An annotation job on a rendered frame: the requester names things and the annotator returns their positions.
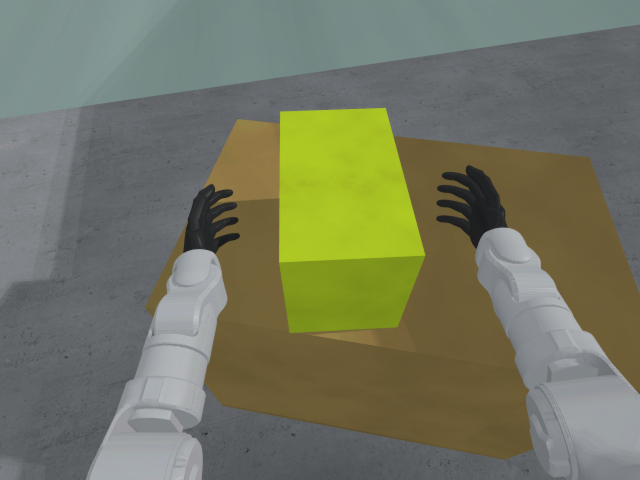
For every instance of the right robot forearm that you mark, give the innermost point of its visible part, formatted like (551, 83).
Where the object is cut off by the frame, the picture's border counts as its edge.
(550, 345)

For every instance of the right robot hand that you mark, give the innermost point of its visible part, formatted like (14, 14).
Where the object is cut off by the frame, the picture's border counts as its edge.
(485, 211)

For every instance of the left robot forearm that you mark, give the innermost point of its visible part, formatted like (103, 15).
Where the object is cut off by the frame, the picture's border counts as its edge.
(166, 394)

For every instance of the pedestal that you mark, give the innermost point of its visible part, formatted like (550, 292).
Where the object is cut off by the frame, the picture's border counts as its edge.
(446, 376)

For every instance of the robot right upper arm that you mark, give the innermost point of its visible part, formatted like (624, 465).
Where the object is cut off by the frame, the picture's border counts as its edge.
(586, 429)

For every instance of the left robot hand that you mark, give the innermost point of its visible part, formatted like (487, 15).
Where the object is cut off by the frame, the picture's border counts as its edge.
(200, 230)

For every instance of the robot left upper arm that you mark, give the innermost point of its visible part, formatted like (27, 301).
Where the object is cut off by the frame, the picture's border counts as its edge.
(149, 456)

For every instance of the carton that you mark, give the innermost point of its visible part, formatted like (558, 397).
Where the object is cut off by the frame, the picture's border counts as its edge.
(349, 245)

